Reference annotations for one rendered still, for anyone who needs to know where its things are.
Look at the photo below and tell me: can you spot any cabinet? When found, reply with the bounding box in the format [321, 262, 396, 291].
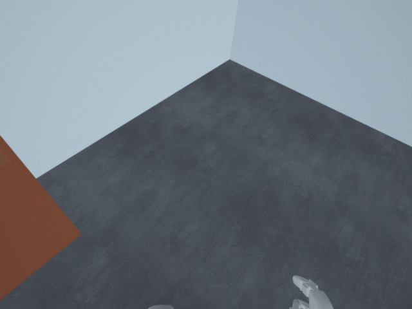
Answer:
[0, 135, 81, 300]

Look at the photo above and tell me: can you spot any right robot hand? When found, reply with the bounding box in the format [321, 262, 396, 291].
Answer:
[289, 276, 333, 309]

